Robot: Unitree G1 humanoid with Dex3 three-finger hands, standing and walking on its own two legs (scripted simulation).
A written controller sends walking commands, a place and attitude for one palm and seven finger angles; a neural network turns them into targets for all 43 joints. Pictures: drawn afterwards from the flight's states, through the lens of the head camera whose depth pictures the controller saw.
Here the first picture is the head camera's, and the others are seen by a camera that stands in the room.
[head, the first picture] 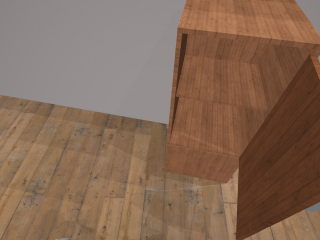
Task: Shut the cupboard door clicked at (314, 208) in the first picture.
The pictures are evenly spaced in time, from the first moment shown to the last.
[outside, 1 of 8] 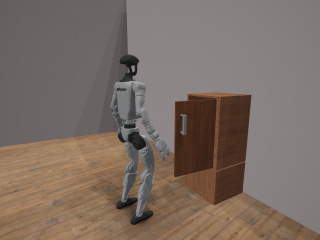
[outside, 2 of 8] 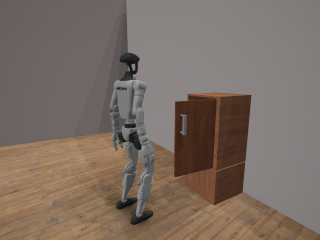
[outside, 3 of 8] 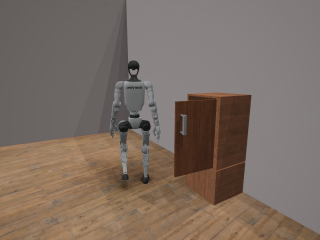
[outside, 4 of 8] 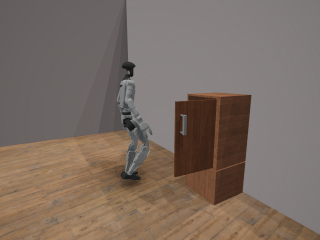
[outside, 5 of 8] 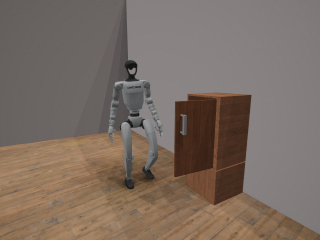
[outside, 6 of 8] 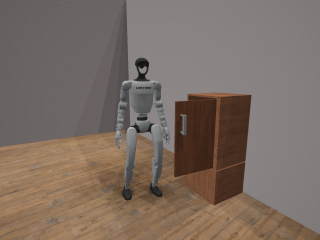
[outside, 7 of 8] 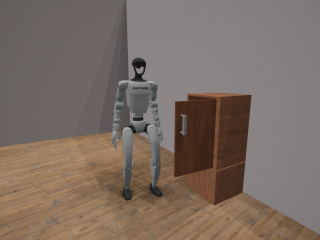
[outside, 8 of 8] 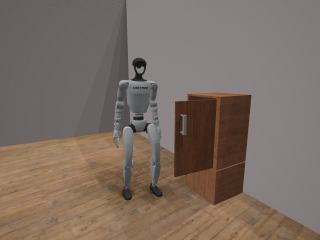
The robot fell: no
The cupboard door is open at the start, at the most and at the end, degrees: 85 85 85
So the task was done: no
